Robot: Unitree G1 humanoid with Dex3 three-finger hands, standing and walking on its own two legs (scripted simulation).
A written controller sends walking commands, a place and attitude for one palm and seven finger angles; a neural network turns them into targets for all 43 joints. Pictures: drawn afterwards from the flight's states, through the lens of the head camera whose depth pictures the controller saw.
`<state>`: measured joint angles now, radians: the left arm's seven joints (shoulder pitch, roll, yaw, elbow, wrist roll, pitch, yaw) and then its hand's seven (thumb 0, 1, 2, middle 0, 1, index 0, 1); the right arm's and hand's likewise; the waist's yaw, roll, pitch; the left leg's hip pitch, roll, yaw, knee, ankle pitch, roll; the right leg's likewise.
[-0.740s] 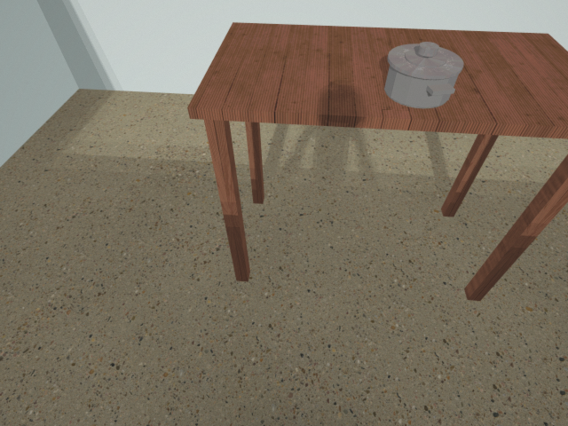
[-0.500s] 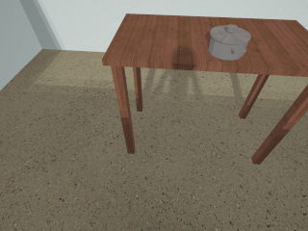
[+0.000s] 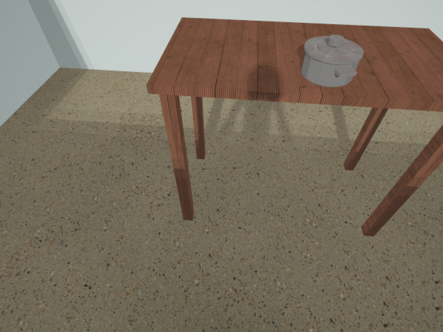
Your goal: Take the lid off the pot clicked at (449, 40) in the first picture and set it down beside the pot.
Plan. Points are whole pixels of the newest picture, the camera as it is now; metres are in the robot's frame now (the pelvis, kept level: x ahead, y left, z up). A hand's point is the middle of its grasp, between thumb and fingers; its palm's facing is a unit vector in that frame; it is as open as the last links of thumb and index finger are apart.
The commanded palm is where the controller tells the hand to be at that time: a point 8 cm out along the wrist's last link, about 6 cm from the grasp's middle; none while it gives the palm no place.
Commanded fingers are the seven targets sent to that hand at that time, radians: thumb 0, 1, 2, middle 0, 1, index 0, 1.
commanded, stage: walk to a spot facing it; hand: left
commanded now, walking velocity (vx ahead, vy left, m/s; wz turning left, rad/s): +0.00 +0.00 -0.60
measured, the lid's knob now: (335, 40) +0.85 -0.28 +0.15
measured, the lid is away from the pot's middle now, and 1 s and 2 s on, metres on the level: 0.00 0.00 0.00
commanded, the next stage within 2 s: none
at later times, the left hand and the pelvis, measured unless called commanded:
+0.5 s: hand out of the picture +0.04 +0.17 -0.17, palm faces -0.15 -0.95 -0.26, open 7.4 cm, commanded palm none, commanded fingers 0.00 0.90 0.90 -0.20 -0.30 -0.20 -0.30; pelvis -0.02 -0.02 -0.02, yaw -13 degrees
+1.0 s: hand (138, 318) +0.18 +0.19 -0.17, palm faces -0.44 -0.86 -0.25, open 7.4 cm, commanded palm none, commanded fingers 0.00 0.90 0.90 -0.20 -0.30 -0.20 -0.30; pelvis -0.01 +0.03 -0.01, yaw -31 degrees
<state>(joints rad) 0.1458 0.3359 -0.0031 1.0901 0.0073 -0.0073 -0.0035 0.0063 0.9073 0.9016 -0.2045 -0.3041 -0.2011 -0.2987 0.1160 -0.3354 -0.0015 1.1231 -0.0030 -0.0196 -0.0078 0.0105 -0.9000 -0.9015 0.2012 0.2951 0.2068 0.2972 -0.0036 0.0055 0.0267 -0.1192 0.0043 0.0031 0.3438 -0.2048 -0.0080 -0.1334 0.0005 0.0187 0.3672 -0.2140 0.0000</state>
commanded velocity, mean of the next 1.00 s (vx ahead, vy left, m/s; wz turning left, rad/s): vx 0.00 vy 0.00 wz -0.60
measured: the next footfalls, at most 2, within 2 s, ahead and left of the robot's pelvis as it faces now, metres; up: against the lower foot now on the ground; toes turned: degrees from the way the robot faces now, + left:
left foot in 0.82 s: +0.06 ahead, +0.13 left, +0.00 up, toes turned -28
right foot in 1.22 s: -0.04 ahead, -0.13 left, +0.00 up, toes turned -45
